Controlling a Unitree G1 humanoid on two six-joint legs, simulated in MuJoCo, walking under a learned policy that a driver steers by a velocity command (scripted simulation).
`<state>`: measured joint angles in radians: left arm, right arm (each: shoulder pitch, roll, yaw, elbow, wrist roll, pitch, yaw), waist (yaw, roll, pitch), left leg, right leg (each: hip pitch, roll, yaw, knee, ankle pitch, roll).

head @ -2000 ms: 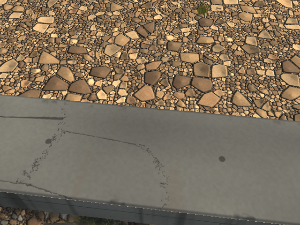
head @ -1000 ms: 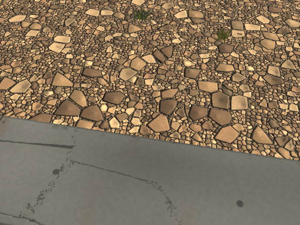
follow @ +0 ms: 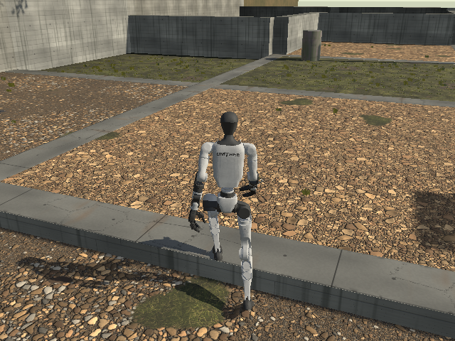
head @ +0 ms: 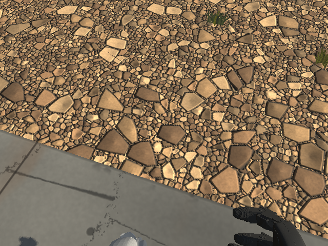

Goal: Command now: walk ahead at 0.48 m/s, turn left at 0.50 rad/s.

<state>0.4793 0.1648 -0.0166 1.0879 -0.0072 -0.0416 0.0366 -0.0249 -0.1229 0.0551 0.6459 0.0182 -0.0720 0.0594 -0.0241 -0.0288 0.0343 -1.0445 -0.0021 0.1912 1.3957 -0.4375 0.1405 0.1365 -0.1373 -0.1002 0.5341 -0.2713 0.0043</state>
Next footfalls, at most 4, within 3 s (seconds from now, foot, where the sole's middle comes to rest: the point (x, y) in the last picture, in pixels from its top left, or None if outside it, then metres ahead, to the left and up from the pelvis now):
0.56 right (186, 232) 0.43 -0.05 -0.60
1.06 left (107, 181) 0.63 0.24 -0.60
1.52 right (176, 176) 0.64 -0.02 -0.60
1.98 left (117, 171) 0.67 0.21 -0.60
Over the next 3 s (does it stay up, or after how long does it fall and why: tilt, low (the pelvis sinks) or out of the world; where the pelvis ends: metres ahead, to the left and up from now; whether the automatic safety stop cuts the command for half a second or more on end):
stays up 0.55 0.10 0.16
